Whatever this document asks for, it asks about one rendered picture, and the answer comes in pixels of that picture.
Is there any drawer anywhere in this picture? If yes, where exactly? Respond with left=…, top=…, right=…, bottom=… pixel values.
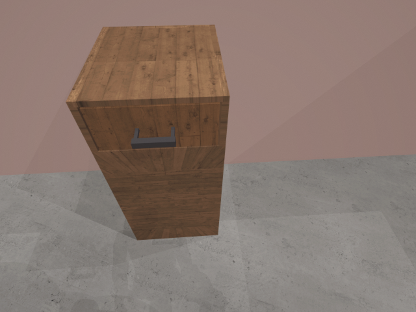
left=80, top=102, right=220, bottom=151

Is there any handle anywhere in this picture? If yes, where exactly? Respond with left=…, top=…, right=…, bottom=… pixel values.
left=131, top=127, right=176, bottom=149

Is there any cabinet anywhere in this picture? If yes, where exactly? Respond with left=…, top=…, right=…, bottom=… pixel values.
left=66, top=25, right=230, bottom=241

